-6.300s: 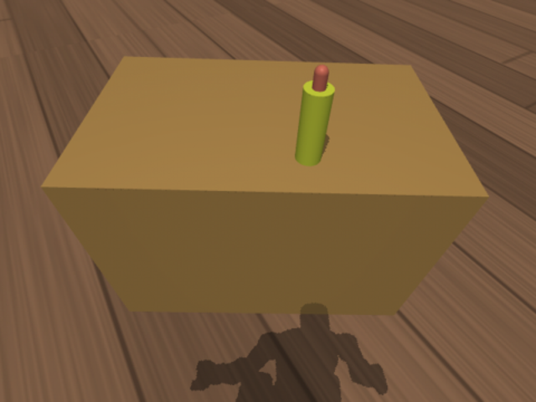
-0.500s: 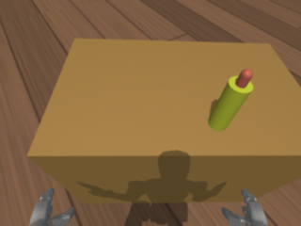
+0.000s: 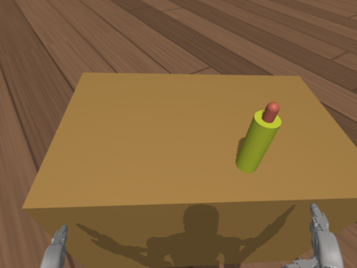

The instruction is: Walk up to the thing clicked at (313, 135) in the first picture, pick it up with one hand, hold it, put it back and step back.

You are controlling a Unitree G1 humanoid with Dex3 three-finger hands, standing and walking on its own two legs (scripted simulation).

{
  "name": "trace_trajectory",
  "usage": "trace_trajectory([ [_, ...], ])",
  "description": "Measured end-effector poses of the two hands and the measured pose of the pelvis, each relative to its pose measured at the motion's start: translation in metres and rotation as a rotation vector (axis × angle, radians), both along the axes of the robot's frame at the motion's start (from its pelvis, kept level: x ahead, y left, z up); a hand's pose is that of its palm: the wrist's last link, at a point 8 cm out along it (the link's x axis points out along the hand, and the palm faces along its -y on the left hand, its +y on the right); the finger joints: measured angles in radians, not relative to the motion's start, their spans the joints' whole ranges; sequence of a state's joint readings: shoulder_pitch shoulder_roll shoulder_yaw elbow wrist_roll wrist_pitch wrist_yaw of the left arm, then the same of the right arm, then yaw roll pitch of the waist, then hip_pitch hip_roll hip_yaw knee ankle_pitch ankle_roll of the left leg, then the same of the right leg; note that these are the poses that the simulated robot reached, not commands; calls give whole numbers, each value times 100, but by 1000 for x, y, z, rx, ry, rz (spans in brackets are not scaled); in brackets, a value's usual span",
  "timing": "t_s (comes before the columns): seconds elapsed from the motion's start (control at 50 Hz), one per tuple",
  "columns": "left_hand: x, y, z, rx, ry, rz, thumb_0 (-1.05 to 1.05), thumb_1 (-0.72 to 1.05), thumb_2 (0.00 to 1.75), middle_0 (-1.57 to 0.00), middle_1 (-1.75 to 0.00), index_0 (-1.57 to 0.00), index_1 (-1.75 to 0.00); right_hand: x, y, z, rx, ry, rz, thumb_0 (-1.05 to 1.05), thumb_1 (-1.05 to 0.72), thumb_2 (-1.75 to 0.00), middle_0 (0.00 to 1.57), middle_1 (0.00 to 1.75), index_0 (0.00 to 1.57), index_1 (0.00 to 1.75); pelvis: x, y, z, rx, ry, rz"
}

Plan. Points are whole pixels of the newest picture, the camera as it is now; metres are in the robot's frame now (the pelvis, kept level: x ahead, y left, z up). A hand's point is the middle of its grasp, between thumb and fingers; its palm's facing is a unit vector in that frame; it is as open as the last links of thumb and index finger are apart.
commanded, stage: rise first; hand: right
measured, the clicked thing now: (258, 138) +0.44 -0.23 +0.04
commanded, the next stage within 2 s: go down in 0.90 s
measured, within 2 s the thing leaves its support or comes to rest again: neither
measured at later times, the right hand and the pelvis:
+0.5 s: hand (316, 248) +0.16 -0.26 +0.05, palm faces +0.31 +0.87 -0.39, open 17.6 cm; pelvis -0.02 +0.00 +0.00, yaw -1 degrees
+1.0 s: hand (331, 246) +0.16 -0.27 +0.08, palm faces +0.35 +0.84 -0.42, open 17.4 cm; pelvis -0.03 +0.01 +0.00, yaw -1 degrees
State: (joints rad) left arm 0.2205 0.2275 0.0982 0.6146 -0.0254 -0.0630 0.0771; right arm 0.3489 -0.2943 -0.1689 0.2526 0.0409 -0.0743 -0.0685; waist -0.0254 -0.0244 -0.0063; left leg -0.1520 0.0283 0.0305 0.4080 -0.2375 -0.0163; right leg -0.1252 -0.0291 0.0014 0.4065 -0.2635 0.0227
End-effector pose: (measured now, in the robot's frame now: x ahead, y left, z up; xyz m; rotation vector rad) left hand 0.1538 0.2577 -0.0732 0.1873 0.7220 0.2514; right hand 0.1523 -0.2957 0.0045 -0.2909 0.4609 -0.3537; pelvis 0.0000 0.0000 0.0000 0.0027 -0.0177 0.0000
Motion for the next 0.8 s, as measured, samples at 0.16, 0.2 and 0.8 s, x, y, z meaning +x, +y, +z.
trace_trajectory([
  [0.16,-12,4,-8,-6,40,15,-1,-51,4,-7,-6,-6,-5,-9,-3,23,-35,-66,11,-1,56,-4,5,6,6,6,-4,-2,0,-1,-22,-2],
  [0.2,-14,6,-7,-1,35,15,-1,-52,4,-7,-6,-6,-5,-9,-2,29,-45,-92,20,-1,56,-4,5,6,6,6,-6,-2,0,-2,-27,-2],
  [0.8,-27,11,-8,-20,-3,4,-1,-54,6,-6,-6,-5,-6,-31,-6,84,-172,-309,47,-1,56,-4,5,6,6,6,-25,6,1,-6,-53,-15],
])
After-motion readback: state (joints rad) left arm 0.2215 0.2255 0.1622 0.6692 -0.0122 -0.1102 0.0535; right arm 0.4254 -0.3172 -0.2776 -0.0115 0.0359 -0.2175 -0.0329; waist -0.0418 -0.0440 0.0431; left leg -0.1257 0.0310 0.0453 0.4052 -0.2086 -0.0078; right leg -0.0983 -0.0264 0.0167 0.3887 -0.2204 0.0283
